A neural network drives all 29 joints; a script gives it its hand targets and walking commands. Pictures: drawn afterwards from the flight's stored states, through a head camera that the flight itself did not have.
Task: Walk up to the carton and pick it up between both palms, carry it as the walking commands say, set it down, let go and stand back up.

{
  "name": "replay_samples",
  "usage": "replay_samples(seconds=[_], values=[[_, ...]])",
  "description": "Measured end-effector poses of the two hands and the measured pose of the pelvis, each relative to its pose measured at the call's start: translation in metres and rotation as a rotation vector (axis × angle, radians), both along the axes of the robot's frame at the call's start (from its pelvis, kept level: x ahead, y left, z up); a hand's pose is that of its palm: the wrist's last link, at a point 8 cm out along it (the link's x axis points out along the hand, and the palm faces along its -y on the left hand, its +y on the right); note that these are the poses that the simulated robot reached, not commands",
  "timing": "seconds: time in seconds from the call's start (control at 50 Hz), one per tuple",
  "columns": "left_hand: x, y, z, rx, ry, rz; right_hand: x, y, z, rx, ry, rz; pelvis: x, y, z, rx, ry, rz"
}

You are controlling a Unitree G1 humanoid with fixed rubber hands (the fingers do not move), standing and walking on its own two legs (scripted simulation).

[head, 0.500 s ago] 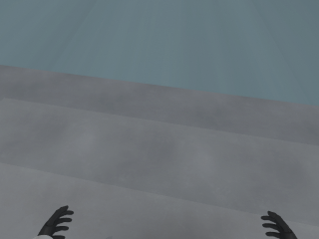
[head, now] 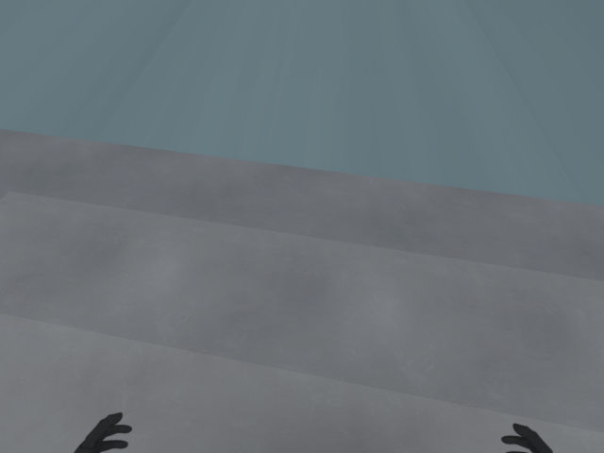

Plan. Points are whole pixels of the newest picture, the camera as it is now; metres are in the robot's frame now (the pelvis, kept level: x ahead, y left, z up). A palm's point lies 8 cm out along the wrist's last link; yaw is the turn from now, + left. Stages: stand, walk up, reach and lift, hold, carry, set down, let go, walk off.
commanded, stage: stand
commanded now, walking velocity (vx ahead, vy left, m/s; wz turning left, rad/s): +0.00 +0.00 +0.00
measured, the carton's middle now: out of the picture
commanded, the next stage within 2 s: walk up in 0.76 s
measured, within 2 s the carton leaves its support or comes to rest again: neither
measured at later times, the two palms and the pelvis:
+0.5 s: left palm out of the picture +0.10 +0.31 -0.10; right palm out of the picture +0.10 -0.31 -0.10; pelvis +0.00 +0.00 +0.00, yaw +0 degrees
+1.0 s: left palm out of the picture +0.11 +0.32 -0.09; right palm out of the picture +0.12 -0.31 -0.10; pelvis +0.01 +0.00 +0.00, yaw +3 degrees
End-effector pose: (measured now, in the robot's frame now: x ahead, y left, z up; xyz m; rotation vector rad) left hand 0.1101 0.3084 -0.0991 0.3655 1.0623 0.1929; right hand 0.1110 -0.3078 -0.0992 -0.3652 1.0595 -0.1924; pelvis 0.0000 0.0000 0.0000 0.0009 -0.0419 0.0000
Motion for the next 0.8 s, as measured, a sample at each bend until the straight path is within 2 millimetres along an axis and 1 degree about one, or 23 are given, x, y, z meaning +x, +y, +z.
replay_samples(seconds=[0.14, 0.3, 0.8], values=[[-0.0059, 0.0014, -0.0010, 0.002, 0.023, 0.010, -0.0063, -0.0017, -0.0011, -0.002, 0.024, -0.011, -0.0005, -0.0001, 0.0013, 0.000, 0.000, 0.000], [-0.0086, 0.0021, -0.0013, 0.004, 0.037, 0.016, -0.0089, -0.0029, -0.0016, -0.003, 0.039, -0.017, 0.0001, -0.0003, 0.0021, 0.000, 0.000, 0.000], [-0.0030, 0.0032, -0.0003, 0.009, 0.046, 0.022, -0.0037, -0.0055, -0.0009, -0.008, 0.051, -0.025, 0.0065, -0.0010, 0.0034, 0.000, 0.003, 0.001]])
